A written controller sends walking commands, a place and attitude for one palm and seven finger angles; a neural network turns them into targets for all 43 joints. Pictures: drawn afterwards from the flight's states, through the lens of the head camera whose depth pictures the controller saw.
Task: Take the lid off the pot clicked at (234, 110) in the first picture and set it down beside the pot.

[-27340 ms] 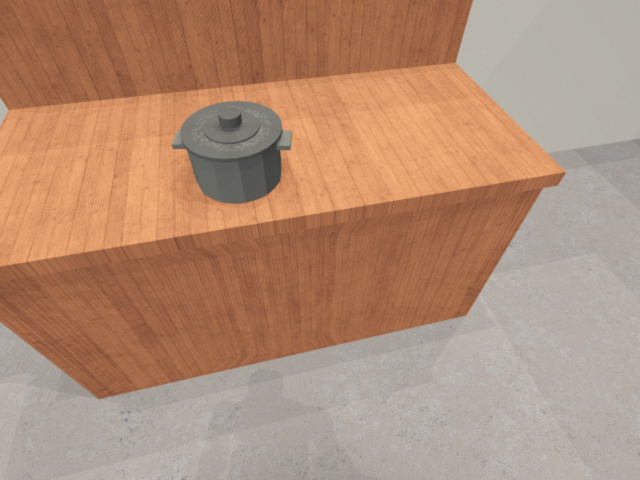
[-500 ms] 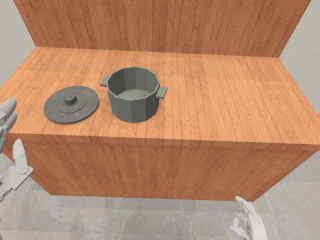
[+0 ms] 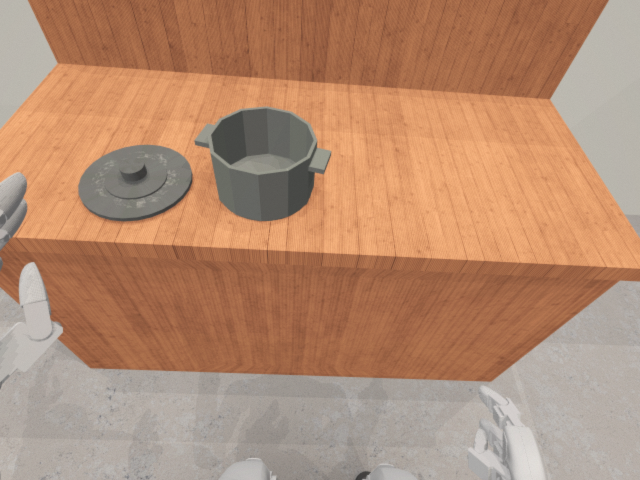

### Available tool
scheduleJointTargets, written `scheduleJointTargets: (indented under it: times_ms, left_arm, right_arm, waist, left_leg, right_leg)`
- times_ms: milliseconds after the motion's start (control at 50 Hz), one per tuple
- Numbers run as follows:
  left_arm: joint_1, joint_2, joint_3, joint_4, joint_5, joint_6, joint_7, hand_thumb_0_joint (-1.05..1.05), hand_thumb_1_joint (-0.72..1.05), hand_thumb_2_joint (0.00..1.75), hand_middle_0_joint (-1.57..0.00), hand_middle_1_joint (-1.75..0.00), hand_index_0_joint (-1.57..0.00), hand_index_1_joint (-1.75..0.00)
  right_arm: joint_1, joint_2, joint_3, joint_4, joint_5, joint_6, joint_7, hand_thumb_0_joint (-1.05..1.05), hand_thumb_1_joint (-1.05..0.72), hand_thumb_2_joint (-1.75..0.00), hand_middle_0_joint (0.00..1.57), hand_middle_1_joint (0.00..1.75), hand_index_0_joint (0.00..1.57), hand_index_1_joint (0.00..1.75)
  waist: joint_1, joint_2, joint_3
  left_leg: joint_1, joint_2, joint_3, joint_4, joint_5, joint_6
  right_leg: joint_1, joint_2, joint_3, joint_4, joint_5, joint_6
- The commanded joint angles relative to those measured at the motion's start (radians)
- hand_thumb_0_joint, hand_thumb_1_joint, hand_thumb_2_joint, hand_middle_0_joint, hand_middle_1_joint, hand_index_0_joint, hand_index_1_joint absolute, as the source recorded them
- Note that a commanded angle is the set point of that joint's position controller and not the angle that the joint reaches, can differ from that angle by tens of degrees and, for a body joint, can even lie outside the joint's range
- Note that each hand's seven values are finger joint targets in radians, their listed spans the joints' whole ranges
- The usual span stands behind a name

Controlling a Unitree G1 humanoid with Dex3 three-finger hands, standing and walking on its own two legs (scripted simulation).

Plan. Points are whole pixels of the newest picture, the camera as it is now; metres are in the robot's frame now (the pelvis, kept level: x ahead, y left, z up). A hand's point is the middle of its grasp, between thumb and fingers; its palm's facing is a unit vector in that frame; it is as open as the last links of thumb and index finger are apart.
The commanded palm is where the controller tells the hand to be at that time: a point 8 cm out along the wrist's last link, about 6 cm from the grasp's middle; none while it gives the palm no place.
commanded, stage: step back with the hand held close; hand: left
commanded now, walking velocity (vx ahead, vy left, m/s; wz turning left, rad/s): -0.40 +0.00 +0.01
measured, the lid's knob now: (133, 169) +0.59 +0.37 -0.02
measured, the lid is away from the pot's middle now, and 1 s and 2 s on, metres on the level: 0.23 0.23 0.23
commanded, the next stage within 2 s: stop stepping back and stand still in 1.10 s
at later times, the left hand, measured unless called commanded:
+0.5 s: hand (51, 340) +0.19 +0.23 +0.18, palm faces +0.34 -0.83 -0.44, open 7.4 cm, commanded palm +0.11 +0.28 +0.20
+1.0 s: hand out of the picture +0.13 +0.23 +0.20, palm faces +0.31 -0.87 -0.38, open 7.4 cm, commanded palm +0.07 +0.28 +0.20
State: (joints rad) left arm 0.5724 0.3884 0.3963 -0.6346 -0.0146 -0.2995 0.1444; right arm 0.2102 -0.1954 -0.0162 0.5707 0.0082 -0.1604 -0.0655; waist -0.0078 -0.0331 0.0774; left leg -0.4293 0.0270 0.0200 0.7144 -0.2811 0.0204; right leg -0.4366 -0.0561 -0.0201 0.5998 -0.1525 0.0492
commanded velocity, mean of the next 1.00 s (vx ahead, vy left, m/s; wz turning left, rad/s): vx -0.40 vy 0.00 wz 0.01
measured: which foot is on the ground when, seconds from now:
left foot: down 0.00-1.00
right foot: down 0.00-0.74, up 0.76-0.92, down 0.94-1.00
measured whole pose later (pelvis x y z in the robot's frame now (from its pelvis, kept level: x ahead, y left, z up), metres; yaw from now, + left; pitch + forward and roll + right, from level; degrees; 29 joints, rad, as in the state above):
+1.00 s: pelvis -0.07 +0.00 +0.01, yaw -2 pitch -1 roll -4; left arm 0.54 0.41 0.36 -0.63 -0.04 -0.28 0.11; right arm 0.17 -0.15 0.02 0.62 -0.03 -0.18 -0.03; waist 0.02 -0.01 0.04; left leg -0.47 0.07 0.00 0.60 -0.20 0.00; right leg -0.23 0.06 -0.01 0.50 -0.24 0.00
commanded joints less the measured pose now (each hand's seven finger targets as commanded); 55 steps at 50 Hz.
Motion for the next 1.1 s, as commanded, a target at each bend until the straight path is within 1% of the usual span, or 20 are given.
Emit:
scheduleJointTargets:
  times_ms: [0,140,240,300,400,440,500,540,600,640,680,720,740,780,860,920,960,980,1040,1080]
  left_arm:
    - [0.008,0.148,0.125,-0.197,-0.004,-0.061,0.022,0.00,0.90,0.90,-0.20,-0.30,-0.20,-0.30]
    - [-0.012,0.166,0.149,-0.227,-0.004,-0.065,0.014,0.00,0.90,0.90,-0.20,-0.30,-0.20,-0.30]
    - [-0.031,0.180,0.140,-0.206,-0.013,-0.057,0.016,0.00,0.90,0.90,-0.20,-0.30,-0.20,-0.30]
    - [-0.018,0.155,0.109,-0.180,-0.015,-0.048,0.022,0.00,0.90,0.90,-0.20,-0.30,-0.20,-0.30]
    - [0.011,0.139,0.118,-0.220,-0.005,-0.059,0.021,0.00,0.90,0.90,-0.20,-0.30,-0.20,-0.30]
    - [-0.001,0.167,0.152,-0.223,-0.001,-0.057,0.021,0.00,0.90,0.90,-0.20,-0.30,-0.20,-0.30]
    - [0.012,0.160,0.142,-0.211,-0.009,-0.059,0.002,0.00,0.90,0.90,-0.20,-0.30,-0.20,-0.30]
    - [-0.014,0.176,0.125,-0.214,-0.017,-0.067,-0.002,0.00,0.90,0.90,-0.20,-0.30,-0.20,-0.30]
    - [0.003,0.178,0.103,-0.218,-0.026,-0.054,0.005,0.00,0.90,0.90,-0.20,-0.30,-0.20,-0.30]
    - [0.019,0.186,0.119,-0.201,-0.024,-0.045,0.014,0.00,0.90,0.90,-0.20,-0.30,-0.20,-0.30]
    - [0.031,0.167,0.108,-0.223,-0.029,-0.055,0.010,0.00,0.90,0.90,-0.20,-0.30,-0.20,-0.30]
    - [0.024,0.147,0.114,-0.238,-0.025,-0.065,0.001,0.00,0.90,0.90,-0.20,-0.30,-0.20,-0.30]
    - [-0.017,0.165,0.126,-0.245,-0.021,-0.064,0.002,0.00,0.90,0.90,-0.20,-0.30,-0.20,-0.30]
    - [-0.012,0.146,0.116,-0.235,-0.038,-0.054,0.003,0.00,0.90,0.90,-0.20,-0.30,-0.20,-0.30]
    - [-0.004,0.131,0.054,-0.220,-0.040,-0.042,-0.012,0.00,0.90,0.90,-0.20,-0.30,-0.20,-0.30]
    - [-0.094,0.182,0.061,-0.202,-0.028,-0.047,-0.023,0.00,0.90,0.90,-0.20,-0.30,-0.20,-0.30]
    - [-0.093,0.178,0.052,-0.176,-0.031,-0.035,-0.018,0.00,0.90,0.90,-0.20,-0.30,-0.20,-0.30]
    - [-0.064,0.176,0.054,-0.162,-0.026,-0.021,-0.011,0.00,0.90,0.90,-0.20,-0.30,-0.20,-0.30]
    - [-0.057,0.166,0.066,-0.158,-0.027,-0.011,-0.018,0.00,0.90,0.90,-0.20,-0.30,-0.20,-0.30]
    - [-0.021,0.150,0.069,-0.169,-0.035,-0.027,-0.015,0.00,0.90,0.90,-0.20,-0.30,-0.20,-0.30]
  right_arm:
    - [-0.073,-0.134,-0.056,-0.160,0.006,-0.052,-0.006,0.00,-0.90,-0.90,0.20,0.30,0.20,0.30]
    - [-0.074,-0.138,-0.060,-0.154,0.008,-0.066,-0.004,0.00,-0.90,-0.90,0.20,0.30,0.20,0.30]
    - [-0.055,-0.125,-0.065,-0.127,-0.005,-0.052,0.001,0.00,-0.90,-0.90,0.20,0.30,0.20,0.30]
    - [-0.063,-0.111,-0.053,-0.116,-0.016,-0.025,0.010,0.00,-0.90,-0.90,0.20,0.30,0.20,0.30]
    - [-0.092,-0.151,-0.055,-0.165,0.004,-0.030,0.004,0.00,-0.90,-0.90,0.20,0.30,0.20,0.30]
    - [-0.097,-0.139,-0.059,-0.165,0.010,-0.046,-0.002,0.00,-0.90,-0.90,0.20,0.30,0.20,0.30]
    - [-0.084,-0.135,-0.062,-0.153,0.007,-0.059,0.004,0.00,-0.90,-0.90,0.20,0.30,0.20,0.30]
    - [-0.049,-0.122,-0.062,-0.115,-0.009,-0.056,0.008,0.00,-0.90,-0.90,0.20,0.30,0.20,0.30]
    - [-0.062,-0.104,-0.068,-0.101,-0.011,-0.029,0.020,0.00,-0.90,-0.90,0.20,0.30,0.20,0.30]
    - [-0.083,-0.100,-0.061,-0.104,-0.014,-0.007,0.019,0.00,-0.90,-0.90,0.20,0.30,0.20,0.30]
    - [-0.092,-0.125,-0.059,-0.131,-0.009,-0.003,0.015,0.00,-0.90,-0.90,0.20,0.30,0.20,0.30]
    - [-0.106,-0.156,-0.058,-0.161,-0.002,-0.033,0.007,0.00,-0.90,-0.90,0.20,0.30,0.20,0.30]
    - [-0.110,-0.142,-0.057,-0.156,-0.008,-0.043,0.002,0.00,-0.90,-0.90,0.20,0.30,0.20,0.30]
    - [-0.077,-0.122,-0.065,-0.133,-0.016,-0.060,0.011,0.00,-0.90,-0.90,0.20,0.30,0.20,0.30]
    - [-0.059,-0.129,-0.047,-0.094,-0.022,-0.083,0.027,0.00,-0.90,-0.90,0.20,0.30,0.20,0.30]
    - [-0.079,-0.126,-0.039,-0.096,-0.027,-0.070,0.018,0.00,-0.90,-0.90,0.20,0.30,0.20,0.30]
    - [-0.072,-0.125,-0.059,-0.093,-0.015,-0.058,0.012,0.00,-0.90,-0.90,0.20,0.30,0.20,0.30]
    - [-0.081,-0.103,-0.051,-0.085,-0.017,-0.042,0.019,0.00,-0.90,-0.90,0.20,0.30,0.20,0.30]
    - [-0.126,-0.072,-0.016,-0.109,-0.019,0.001,0.025,0.00,-0.90,-0.90,0.20,0.30,0.20,0.30]
    - [-0.118,-0.115,-0.023,-0.122,-0.015,0.005,0.012,0.00,-0.90,-0.90,0.20,0.30,0.20,0.30]
  waist:
    - [-0.006,0.098,-0.139]
    - [-0.008,0.136,-0.167]
    - [-0.015,-0.033,-0.135]
    - [-0.021,-0.065,-0.154]
    - [-0.020,0.223,-0.159]
    - [-0.015,0.248,-0.158]
    - [-0.004,0.144,-0.126]
    - [-0.025,-0.007,-0.167]
    - [-0.025,-0.100,-0.225]
    - [-0.027,-0.070,-0.202]
    - [-0.027,0.060,-0.180]
    - [-0.023,0.317,-0.162]
    - [-0.025,0.356,-0.149]
    - [-0.012,0.229,-0.160]
    - [0.004,0.261,-0.209]
    - [-0.008,0.068,-0.178]
    - [-0.017,-0.100,-0.138]
    - [-0.012,-0.125,-0.149]
    - [-0.026,-0.073,-0.097]
    - [-0.027,0.083,-0.107]
  left_leg:
    - [-0.181,0.090,-0.123,-0.270,-0.310,0.050]
    - [-0.273,0.122,-0.138,-0.290,-0.274,0.064]
    - [-0.100,0.016,-0.067,-0.110,-0.313,0.014]
    - [0.005,0.009,-0.069,-0.082,-0.200,0.009]
    - [-0.317,0.181,-0.227,-0.413,-0.401,0.092]
    - [-0.366,0.214,-0.249,-0.432,-0.360,0.105]
    - [-0.311,0.136,-0.170,-0.277,-0.285,0.069]
    - [-0.043,0.022,-0.070,-0.112,-0.066,-0.003]
    - [0.126,-0.018,-0.049,0.032,-0.101,-0.020]
    - [0.144,-0.005,-0.070,-0.024,-0.041,-0.008]
    - [0.067,0.085,-0.175,-0.230,-0.062,0.030]
    - [-0.228,0.267,-0.346,-0.535,-0.433,0.104]
    - [-0.280,0.319,-0.405,-0.597,-0.458,0.140]
    - [-0.075,0.283,-0.319,-0.458,-0.131,0.128]
    - [0.196,0.221,-0.217,-0.325,0.210,0.062]
    - [0.182,0.112,-0.104,-0.208,0.027,-0.008]
    - [0.213,-0.010,-0.033,0.021,-0.140,-0.046]
    - [0.237,-0.029,-0.021,0.164,-0.087,-0.041]
    - [0.092,-0.001,-0.067,0.005,-0.086,-0.025]
    - [0.071,0.086,-0.176,-0.341,0.192,0.021]
  right_leg:
    - [0.233,-0.031,0.079,-0.038,-0.079,-0.055]
    - [0.337,0.003,0.055,0.101,0.065,-0.044]
    - [0.097,-0.112,0.230,-0.179,-0.134,-0.104]
    - [0.043,-0.145,0.214,-0.230,-0.159,-0.117]
    - [0.350,0.048,0.027,0.125,-0.113,-0.040]
    - [0.392,0.093,0.020,0.211,-0.057,-0.027]
    - [0.337,0.034,0.089,0.064,0.015,-0.052]
    - [0.139,-0.094,0.230,-0.132,0.194,-0.110]
    - [0.026,-0.211,0.287,-0.262,0.026,-0.163]
    - [0.003,-0.173,0.241,-0.239,0.025,-0.150]
    - [0.044,-0.035,0.114,-0.106,-0.092,-0.088]
    - [0.285,0.126,0.007,0.214,-0.215,-0.032]
    - [0.294,0.152,0.034,0.341,-0.267,-0.028]
    - [0.152,0.123,0.067,0.293,-0.356,-0.045]
    - [0.161,0.093,0.020,-0.125,-0.180,-0.049]
    - [0.127,-0.032,0.135,-0.283,0.008,-0.102]
    - [-0.092,-0.176,0.276,-0.393,-0.314,-0.178]
    - [-0.126,-0.253,0.308,-0.417,-0.261,-0.212]
    - [0.017,-0.212,0.197,-0.258,0.160,-0.182]
    - [0.114,-0.024,0.061,-0.073,0.096,-0.075]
